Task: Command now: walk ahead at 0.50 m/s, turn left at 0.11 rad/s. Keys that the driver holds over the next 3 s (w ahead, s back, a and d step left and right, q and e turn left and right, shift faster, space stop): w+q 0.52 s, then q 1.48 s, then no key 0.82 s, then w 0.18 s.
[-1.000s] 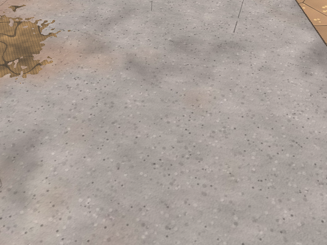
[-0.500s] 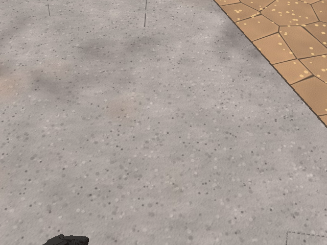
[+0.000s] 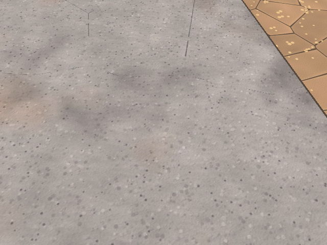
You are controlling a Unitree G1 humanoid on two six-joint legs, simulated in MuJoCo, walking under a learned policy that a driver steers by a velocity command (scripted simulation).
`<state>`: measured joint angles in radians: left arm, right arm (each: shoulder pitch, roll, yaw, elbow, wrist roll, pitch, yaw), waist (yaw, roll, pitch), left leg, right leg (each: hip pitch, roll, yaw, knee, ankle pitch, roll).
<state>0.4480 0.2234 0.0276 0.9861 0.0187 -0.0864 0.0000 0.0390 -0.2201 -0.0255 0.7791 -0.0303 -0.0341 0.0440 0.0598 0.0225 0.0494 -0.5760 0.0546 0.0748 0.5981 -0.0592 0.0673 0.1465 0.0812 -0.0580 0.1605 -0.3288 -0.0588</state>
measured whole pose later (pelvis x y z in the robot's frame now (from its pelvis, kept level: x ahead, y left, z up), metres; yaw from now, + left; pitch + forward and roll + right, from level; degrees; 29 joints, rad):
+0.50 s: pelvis +0.27 +0.03 +0.01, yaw +14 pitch +2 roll +1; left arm 0.02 0.25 0.02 0.77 0.03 -0.04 -0.03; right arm 0.44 -0.24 -0.07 0.91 -0.01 -0.05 0.01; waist -0.09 -0.04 0.04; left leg -0.02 -0.12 -0.13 0.28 -0.27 0.10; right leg -0.61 -0.07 0.04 0.66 -0.04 0.05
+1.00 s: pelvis +0.43 +0.03 +0.01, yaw +32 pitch +0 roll +0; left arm 0.27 0.26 0.04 0.79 0.02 -0.03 0.01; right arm 0.13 -0.27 -0.06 0.71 -0.02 0.06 0.05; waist 0.03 0.02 0.08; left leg -0.49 0.02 0.03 0.80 -0.28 0.01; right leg -0.21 -0.07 -0.22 0.44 -0.23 -0.02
